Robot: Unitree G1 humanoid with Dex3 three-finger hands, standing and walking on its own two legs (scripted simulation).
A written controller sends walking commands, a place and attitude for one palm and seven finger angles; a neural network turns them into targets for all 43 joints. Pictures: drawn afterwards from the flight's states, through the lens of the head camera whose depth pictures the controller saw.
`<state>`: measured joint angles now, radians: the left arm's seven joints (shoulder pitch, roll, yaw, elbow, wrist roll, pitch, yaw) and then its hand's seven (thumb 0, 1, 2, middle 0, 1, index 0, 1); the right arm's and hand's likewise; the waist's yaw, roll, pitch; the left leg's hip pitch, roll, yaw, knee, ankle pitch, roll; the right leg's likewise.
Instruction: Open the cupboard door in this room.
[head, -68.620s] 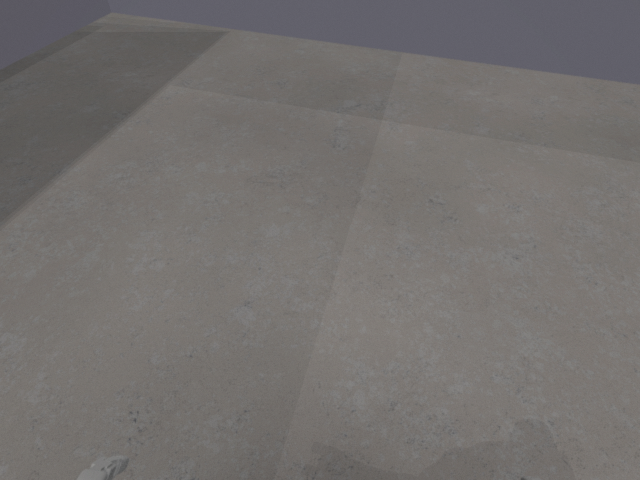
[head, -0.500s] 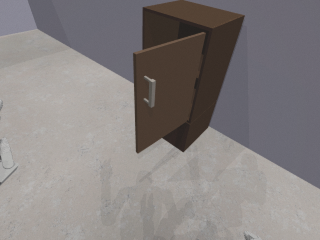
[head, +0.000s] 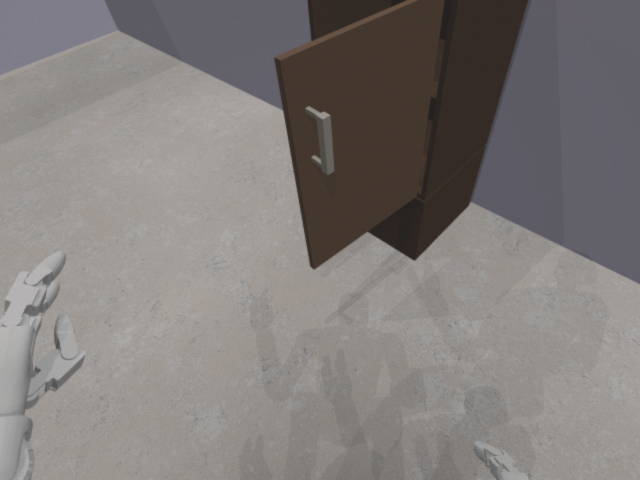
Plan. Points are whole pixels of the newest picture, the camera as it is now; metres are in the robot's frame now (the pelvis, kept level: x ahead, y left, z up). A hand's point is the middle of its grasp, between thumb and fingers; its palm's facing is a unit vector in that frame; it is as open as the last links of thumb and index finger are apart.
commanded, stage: let the arm hang, fingers relaxed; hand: left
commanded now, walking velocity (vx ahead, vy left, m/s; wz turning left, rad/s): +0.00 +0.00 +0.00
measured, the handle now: (319, 141) +0.72 +0.06 +0.02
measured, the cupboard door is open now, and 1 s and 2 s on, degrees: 84 84 84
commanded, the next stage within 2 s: look to check the result in 1.04 s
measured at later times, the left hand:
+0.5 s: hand out of the picture +0.02 +0.18 -0.15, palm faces +0.04 -0.98 -0.21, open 7.3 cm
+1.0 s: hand out of the picture +0.03 +0.16 -0.15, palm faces +0.01 -0.98 -0.19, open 7.4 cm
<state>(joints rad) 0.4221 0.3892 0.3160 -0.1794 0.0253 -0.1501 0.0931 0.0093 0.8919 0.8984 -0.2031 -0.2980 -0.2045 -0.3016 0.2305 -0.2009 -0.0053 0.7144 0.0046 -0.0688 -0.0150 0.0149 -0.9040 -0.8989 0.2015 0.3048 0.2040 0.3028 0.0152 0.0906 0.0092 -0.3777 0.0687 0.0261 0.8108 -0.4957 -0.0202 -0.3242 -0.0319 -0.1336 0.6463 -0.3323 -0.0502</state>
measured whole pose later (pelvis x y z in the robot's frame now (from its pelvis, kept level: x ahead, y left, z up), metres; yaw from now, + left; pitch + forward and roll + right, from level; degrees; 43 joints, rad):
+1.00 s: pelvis +0.04 +0.00 +0.02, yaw -1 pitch -2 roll +1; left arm 0.28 0.12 0.00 1.16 0.00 -0.01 0.04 0.01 0.91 0.90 -0.20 -0.30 -0.20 -0.30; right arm 0.29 -0.12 0.02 1.19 -0.02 0.00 -0.03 0.01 -0.91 -0.90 0.20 0.30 0.20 0.30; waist -0.01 0.02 0.05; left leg -0.15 0.00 0.12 0.37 -0.18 0.03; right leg -0.06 -0.01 -0.12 0.38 -0.28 -0.03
